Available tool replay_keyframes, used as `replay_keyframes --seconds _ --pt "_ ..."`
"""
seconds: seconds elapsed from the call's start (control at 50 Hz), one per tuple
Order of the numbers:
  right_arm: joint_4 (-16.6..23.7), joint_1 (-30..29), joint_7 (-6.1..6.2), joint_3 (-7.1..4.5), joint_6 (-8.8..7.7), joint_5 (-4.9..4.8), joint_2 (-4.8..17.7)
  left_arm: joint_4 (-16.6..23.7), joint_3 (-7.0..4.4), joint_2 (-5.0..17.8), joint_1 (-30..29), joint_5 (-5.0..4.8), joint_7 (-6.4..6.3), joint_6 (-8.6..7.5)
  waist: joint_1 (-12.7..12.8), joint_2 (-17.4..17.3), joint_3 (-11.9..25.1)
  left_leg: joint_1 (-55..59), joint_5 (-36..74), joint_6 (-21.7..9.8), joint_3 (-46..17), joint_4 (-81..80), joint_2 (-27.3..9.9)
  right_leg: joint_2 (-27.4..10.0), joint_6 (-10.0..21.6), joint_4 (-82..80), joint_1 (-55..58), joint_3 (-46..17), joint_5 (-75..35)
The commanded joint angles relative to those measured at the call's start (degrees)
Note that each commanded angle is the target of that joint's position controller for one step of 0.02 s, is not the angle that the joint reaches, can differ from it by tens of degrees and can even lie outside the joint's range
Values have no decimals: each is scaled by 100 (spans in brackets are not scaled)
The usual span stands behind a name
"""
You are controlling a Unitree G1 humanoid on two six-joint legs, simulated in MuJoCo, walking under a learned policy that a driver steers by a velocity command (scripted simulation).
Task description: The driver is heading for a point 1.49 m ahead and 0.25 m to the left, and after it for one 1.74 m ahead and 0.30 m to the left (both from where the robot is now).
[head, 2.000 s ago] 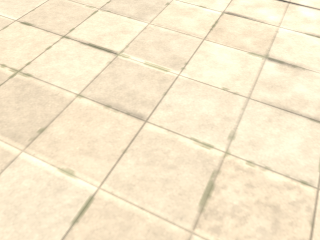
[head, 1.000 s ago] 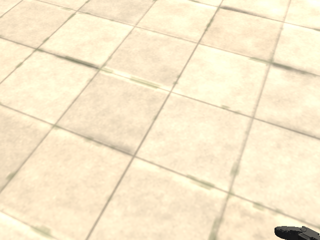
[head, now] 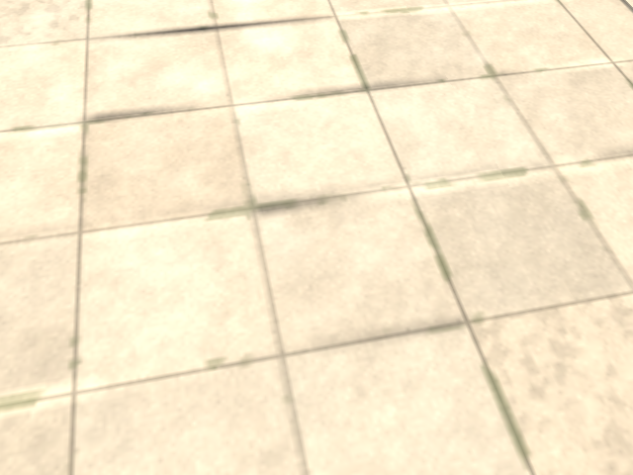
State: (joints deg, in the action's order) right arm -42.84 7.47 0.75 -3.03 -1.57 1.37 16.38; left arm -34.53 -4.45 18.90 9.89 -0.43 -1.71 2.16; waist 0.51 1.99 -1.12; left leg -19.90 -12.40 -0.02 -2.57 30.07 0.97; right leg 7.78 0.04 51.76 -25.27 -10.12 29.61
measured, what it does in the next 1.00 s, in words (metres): steps on the spot: right foot, then left foot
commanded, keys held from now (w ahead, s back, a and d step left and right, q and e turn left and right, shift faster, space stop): e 0.02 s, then no key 0.34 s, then q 0.64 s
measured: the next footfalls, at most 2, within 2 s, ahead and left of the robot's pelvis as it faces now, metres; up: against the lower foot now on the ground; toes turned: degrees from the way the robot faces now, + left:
right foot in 0.30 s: +0.03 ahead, -0.14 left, +0.00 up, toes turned -4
left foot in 0.78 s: +0.04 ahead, +0.10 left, +0.00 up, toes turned +8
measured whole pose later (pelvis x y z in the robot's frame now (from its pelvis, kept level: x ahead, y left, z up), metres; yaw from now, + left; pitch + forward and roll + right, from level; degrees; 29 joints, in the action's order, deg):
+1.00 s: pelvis +0.00 +0.03 +0.01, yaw +11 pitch +2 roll -3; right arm -39.7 11.7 0.4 -2.8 0.4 -0.5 17.1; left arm -40.6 -5.4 18.7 5.9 0.0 -3.2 1.8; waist -1.0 1.8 -3.9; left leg -15.3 -12.1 -4.7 -2.8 26.1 2.8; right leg 0.2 -4.1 65.2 -30.8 -3.6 21.9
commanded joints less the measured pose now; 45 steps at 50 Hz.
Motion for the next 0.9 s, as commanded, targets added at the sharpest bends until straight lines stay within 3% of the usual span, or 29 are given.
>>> replay_keyframes --seconds 0.02,0.04,0.1,0.16,0.22,0.26,0.28,0.3,0.32,0.34,0.36,0.38,0.42,0.44,0.46,0.48,0.54,0.58,0.62,0.66,0.74,0.76,0.78,0.8,0.82,0.84,0.86,0.88,0.9 --pt "479 -140 50 -199 -11 -56 706 164 -331 910 516 -57 -38 37 108 -827 595 1449 2775 -1174 -1478 -822 -1786 -450 -393 1844 -1071 159 125" --pt "465 -175 69 -188 20 -115 694 199 -283 766 414 -39 -43 88 49 -846 507 1374 2720 -1158 -1292 -846 -1685 -500 -478 1906 -1099 203 -104" --pt "377 -24 115 -205 125 -68 782 337 -119 317 115 -71 -8 92 -82 -1119 511 1364 2756 -1212 -718 -986 -1393 -508 -565 1128 -767 610 -336" --pt "341 -19 104 -249 181 -103 916 405 -22 177 -72 -12 29 56 -192 -1299 710 1408 2824 -1270 -537 -926 -1484 -670 -517 -73 -72 789 -323" --pt "251 66 47 -268 202 -187 1020 347 -26 256 -32 -16 80 61 -256 -1426 721 1352 2538 -1300 -624 -880 -1607 -695 -397 -1139 535 966 -601" --pt "198 -12 29 -233 215 -276 997 171 -34 214 266 -1 120 50 -60 -1307 621 1088 2072 -1125 -543 -684 -1495 -611 -179 -2502 1218 1148 -1566" --pt "102 158 23 -185 198 -310 876 115 -41 247 331 23 128 44 -26 -1181 560 816 1638 -866 -465 -586 -1365 -590 -13 -3209 1706 1111 -2094" --pt "32 394 -13 -103 143 -206 671 166 -62 447 346 69 97 48 -110 -695 709 310 838 -413 -282 -288 -1146 -1106 179 -3263 2422 455 -2801" --pt "120 570 -73 16 62 30 303 277 -136 918 134 154 38 76 -433 811 781 -329 -719 126 405 388 -503 -2169 729 -3083 2584 -692 -3920" --pt "190 104 -17 -3 59 4 444 266 -18 501 -6 256 94 -5 -113 977 682 -56 -1510 305 234 513 -449 -2465 1279 -3293 1685 -905 -3337" --pt "170 7 3 -47 83 -53 609 263 63 270 -239 275 133 -97 -160 763 432 91 -1311 352 168 571 -487 -2183 1223 -3361 1488 -704 -2805" --pt "63 90 3 -18 93 -61 485 164 115 100 -350 273 136 -172 -249 761 424 246 -832 355 163 228 -490 -1891 954 -3300 1484 -356 -2463" --pt "-58 167 12 -10 128 -19 556 20 104 153 -286 214 134 -275 -221 762 312 600 379 401 79 -336 -538 -1565 553 -3154 1449 53 -2299" --pt "-45 181 -2 -7 131 -44 631 -47 95 200 -183 220 123 -284 -204 675 281 714 723 376 63 -385 -562 -1457 439 -3112 1411 150 -2142" --pt "-72 186 -11 -56 133 -119 858 -43 61 275 -56 217 95 -256 -89 490 151 503 662 276 68 -238 -511 -1362 373 -3151 1412 236 -1904" --pt "-73 136 -20 -89 136 -190 920 -51 18 407 -9 210 54 -214 -57 346 10 231 533 180 83 -89 -430 -1411 394 -3157 1490 238 -1819" --pt "-20 110 -17 -106 166 -199 769 -92 -111 630 112 136 -51 -126 -6 405 -41 -251 45 216 215 498 -314 -1935 805 -3162 1651 16 -2386" --pt "11 211 -38 -129 214 -210 673 -23 -127 568 18 141 -95 -104 17 664 74 -528 -1262 231 267 1511 -319 -2428 1222 -3181 1664 -240 -3114" --pt "108 153 -71 -176 294 -251 631 -14 -128 517 -57 134 -97 -158 44 494 80 -1031 -2188 246 85 2564 -512 -2867 1559 -3169 1814 -364 -4077" --pt "120 238 -90 -170 363 -251 558 -24 -170 562 -327 72 -68 -194 -54 285 147 -920 -1921 285 151 2384 -599 -2751 1470 -3055 1840 39 -4411" --pt "196 465 -218 -190 389 -283 603 -97 -219 648 -561 -33 -61 -108 -167 505 459 -9 -869 191 635 1073 -330 -2476 1107 -2539 1818 728 -4457" --pt "164 665 -245 -215 383 -284 615 -143 -221 638 -570 -95 -70 -85 -281 487 521 410 -269 80 797 384 -169 -2369 908 -2216 1700 932 -4149" --pt "160 807 -213 -284 367 -238 769 -286 -198 511 -254 -112 -60 -93 -290 133 550 941 539 -104 570 -319 -66 -2098 543 -1593 1380 1259 -3309" --pt "299 879 -111 -468 336 -216 1485 -241 -127 257 -31 104 -40 -110 -121 -1357 537 1795 2661 -607 -1235 -811 -1198 -1482 -86 -23 75 1819 -1218" --pt "450 976 -147 -486 223 -4 1847 121 -47 105 -628 205 -82 -129 -324 -2035 728 1821 3913 -1916 -3166 -1006 -2424 -586 -364 1233 -1035 1170 1245" --pt "520 965 -199 -409 101 72 1577 57 -126 396 -724 107 -111 -121 -488 -1059 942 1853 3285 -2123 -2897 -1100 -2375 -749 -328 1925 -1151 560 1165" --pt "539 701 -190 -362 26 8 1428 -3 -163 480 -680 21 -119 -108 -305 -813 649 1648 2723 -1829 -2347 -1070 -2050 -860 -248 1980 -1244 502 628" --pt "565 423 -139 -349 28 -117 1313 -149 -202 519 -566 46 -163 -95 -173 -511 474 1557 2125 -1487 -1985 -1056 -1714 -966 -246 1769 -1298 491 92" --pt "600 243 -84 -291 56 -216 1163 -196 -234 585 -539 82 -199 -78 -106 -564 377 1474 2015 -1296 -1809 -1062 -1547 -1027 -280 1557 -1268 450 -303"
Velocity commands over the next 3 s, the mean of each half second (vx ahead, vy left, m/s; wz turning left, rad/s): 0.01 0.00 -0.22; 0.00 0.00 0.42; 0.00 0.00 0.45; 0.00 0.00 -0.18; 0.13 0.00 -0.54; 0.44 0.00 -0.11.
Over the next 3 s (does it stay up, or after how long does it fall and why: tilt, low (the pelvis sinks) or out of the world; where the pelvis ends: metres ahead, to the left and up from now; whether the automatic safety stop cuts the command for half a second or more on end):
stays up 0.30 -0.06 -0.01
